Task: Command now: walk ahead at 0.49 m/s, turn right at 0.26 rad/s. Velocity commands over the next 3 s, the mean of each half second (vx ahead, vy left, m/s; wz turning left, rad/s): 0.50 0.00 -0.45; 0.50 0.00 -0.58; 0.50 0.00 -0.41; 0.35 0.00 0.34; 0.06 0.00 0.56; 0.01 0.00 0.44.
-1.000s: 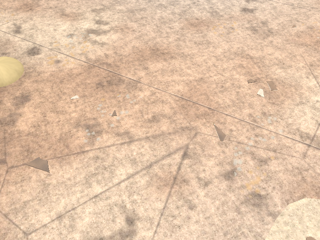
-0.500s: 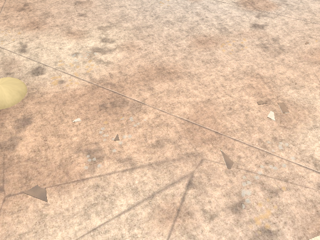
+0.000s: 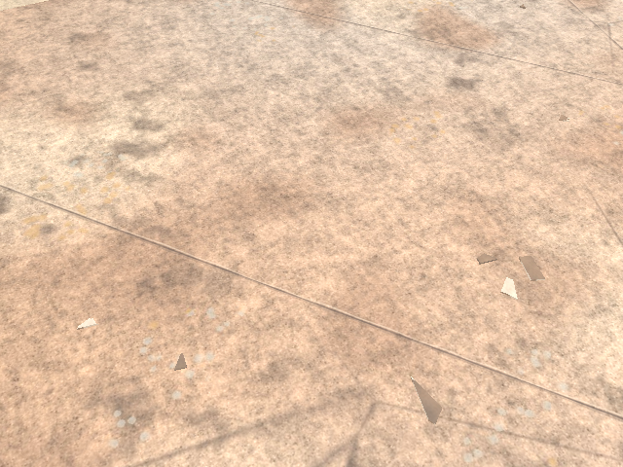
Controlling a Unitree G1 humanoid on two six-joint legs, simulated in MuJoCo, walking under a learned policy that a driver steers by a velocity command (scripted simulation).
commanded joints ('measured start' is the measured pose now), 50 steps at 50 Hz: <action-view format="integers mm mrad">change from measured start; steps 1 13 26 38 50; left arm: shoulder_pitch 64 -231 34 153 75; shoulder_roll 45 31 139 171 95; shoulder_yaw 16 6 58 74 47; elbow -32 -200 -212 -187 -284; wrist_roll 7 0 11 -3 -6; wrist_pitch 10 -3 -6 22 50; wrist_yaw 5 -72 -32 7 -14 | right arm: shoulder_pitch -47 61 -95 -361 -95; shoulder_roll -125 -193 -132 -161 -138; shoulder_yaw -20 -35 -28 -38 -52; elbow -46 -15 -213 -339 -258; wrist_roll -5 22 -2 17 5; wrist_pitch -23 35 -5 -31 -15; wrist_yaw -19 -48 -35 -16 -26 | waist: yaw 46 -40 -11 63 15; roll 82 88 29 -75 140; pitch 50 86 -56 -8 1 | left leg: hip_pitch -103 285 -473 -337 0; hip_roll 294 378 199 95 339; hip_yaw -156 10 -150 -171 -274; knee -204 -36 781 190 -113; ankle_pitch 97 345 -107 123 36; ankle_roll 154 63 -106 -83 106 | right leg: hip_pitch -28 -70 476 570 -19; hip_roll -37 44 -35 -30 9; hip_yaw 38 -107 222 327 42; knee -84 -538 -951 -806 30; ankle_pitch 154 89 379 176 -77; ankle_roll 17 -42 -254 -148 24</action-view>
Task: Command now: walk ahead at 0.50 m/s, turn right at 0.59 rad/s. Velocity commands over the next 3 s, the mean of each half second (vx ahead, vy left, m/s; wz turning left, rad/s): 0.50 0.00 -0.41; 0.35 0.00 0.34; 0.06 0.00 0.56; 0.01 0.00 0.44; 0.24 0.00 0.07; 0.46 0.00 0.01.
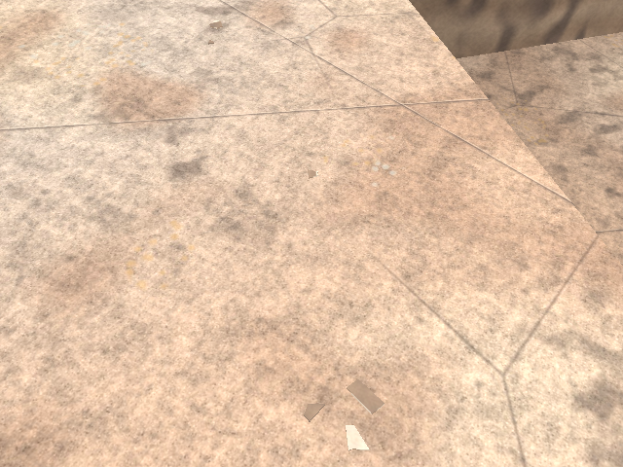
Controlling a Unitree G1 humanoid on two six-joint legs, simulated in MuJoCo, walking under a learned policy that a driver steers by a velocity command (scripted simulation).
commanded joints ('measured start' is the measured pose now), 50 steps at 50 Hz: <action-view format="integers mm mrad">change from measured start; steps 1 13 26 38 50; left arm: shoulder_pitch -4 -300 -50 -2 -74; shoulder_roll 42 -1 68 123 124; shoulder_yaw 16 -7 22 36 14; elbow -91 -197 -76 40 -40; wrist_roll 1 -1 30 29 31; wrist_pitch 0 -21 -66 -65 -9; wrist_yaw -1 -57 -35 10 32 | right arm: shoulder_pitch -4 124 83 -177 -38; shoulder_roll -122 -206 -120 -58 -164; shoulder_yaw -32 -45 -9 4 -40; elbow -33 61 24 -82 -170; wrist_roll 2 31 37 13 17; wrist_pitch -21 27 30 38 80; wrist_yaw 2 -4 8 41 9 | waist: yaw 9 -80 -7 73 14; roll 137 109 -8 -2 73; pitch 0 81 -82 60 -166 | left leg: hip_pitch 105 307 -343 -377 97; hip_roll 284 317 193 103 249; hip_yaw -221 20 -136 -68 -478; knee -250 -215 763 231 -68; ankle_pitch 138 325 -109 291 341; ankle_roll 165 122 -31 -27 256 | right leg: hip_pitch -161 -135 423 494 -72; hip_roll -86 -36 -209 -191 -17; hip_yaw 44 -86 165 -183 37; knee -23 -544 -992 -981 74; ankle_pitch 84 263 423 639 -120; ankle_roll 9 -30 -248 -134 66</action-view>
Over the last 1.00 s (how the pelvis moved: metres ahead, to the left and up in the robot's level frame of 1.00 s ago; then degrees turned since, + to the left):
0.56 -0.14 0.00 -33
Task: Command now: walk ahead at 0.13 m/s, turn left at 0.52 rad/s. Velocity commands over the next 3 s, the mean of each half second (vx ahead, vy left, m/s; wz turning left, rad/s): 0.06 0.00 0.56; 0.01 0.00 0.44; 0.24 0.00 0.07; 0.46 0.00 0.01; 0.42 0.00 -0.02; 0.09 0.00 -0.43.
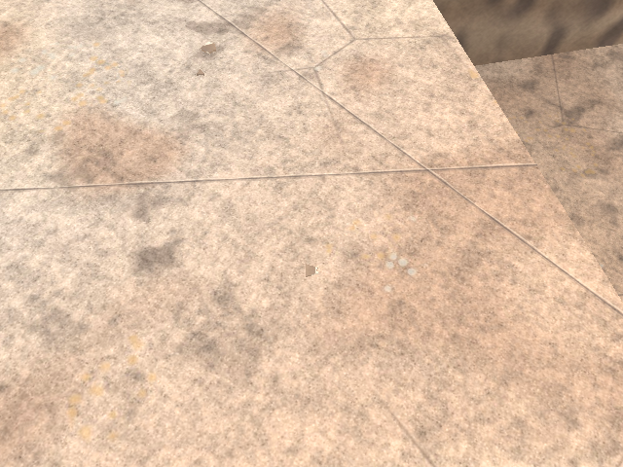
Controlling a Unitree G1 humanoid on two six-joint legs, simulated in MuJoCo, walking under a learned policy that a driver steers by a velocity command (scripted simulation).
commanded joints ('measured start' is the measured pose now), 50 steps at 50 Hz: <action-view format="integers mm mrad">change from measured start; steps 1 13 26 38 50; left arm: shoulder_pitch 45 -43 -67 -42 -22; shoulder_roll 121 76 98 168 61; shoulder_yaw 34 25 42 71 34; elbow -80 -92 -121 -77 -35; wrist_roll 7 2 12 -34 -2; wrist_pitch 21 22 30 46 64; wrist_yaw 16 20 23 5 10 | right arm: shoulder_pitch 20 16 74 80 -30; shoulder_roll -127 -161 -105 -75 -70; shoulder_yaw -35 -54 -55 -47 -9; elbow -87 -124 -116 -146 -112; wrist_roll -7 -1 19 13 -16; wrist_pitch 12 67 99 98 35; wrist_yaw -19 -67 -51 -16 -49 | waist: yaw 28 -15 -6 -5 17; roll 61 164 -122 -170 148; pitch -202 -190 -103 -153 -157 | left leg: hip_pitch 256 200 -158 257 357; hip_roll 270 188 22 43 263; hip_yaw -384 -447 -71 80 -175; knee -230 -218 672 -105 -199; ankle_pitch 237 -141 -292 -101 284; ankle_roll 196 123 -175 -70 130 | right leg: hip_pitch -134 -50 281 282 -1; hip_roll -54 9 -240 -290 -80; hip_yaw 59 73 117 -11 -7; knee -48 -503 -929 -797 -381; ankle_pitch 80 219 675 638 152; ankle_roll -2 34 -220 -185 52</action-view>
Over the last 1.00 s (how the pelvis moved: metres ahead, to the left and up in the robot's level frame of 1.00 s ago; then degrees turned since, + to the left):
0.50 -0.06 -0.02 3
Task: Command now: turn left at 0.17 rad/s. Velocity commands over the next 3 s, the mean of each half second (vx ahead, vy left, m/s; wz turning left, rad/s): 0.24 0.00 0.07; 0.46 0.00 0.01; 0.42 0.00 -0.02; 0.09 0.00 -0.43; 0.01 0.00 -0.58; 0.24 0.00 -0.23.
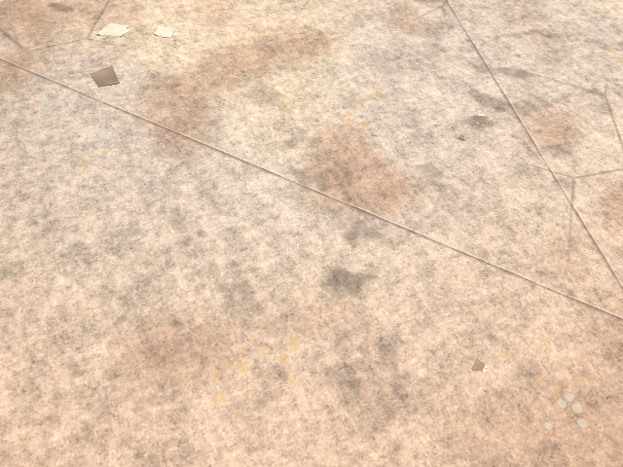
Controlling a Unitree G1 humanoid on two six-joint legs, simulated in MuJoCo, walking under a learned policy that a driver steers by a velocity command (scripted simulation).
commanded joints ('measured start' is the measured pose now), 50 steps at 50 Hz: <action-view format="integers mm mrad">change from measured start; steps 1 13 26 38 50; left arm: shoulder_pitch -29 217 189 105 -267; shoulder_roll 33 138 160 47 9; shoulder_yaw -3 18 23 -10 -36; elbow -64 23 25 -32 -166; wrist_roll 1 15 -34 -12 -18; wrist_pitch -11 -100 -94 -107 -134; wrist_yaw -2 -19 -30 -38 -89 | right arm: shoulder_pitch -37 -163 -90 107 286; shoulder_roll -132 -145 -120 -142 -195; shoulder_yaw -35 -41 -37 -38 -46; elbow -49 -61 -20 80 192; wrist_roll -1 47 40 12 31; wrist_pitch -14 -73 -88 -122 -83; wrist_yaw -8 4 51 33 3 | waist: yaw -17 82 3 -2 -99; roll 186 -178 -89 117 90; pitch -116 109 41 -8 74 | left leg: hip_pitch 111 -522 -80 140 323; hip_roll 224 26 41 240 270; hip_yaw -173 -28 71 -210 -68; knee -107 503 88 -333 -288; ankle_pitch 370 -324 87 117 310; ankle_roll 170 -15 -12 178 140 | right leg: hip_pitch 56 423 316 -221 -234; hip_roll -16 -344 -203 -102 -17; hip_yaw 19 586 130 53 -4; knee -161 -857 -789 102 -463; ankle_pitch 18 -282 209 234 475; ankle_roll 2 -382 -247 -104 -117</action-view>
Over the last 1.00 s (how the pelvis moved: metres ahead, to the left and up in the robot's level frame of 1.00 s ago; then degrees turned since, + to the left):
0.05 -0.01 0.02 31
